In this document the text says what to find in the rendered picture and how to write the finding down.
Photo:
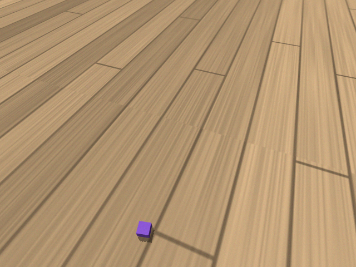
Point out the small box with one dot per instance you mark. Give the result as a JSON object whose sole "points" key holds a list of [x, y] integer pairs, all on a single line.
{"points": [[144, 229]]}

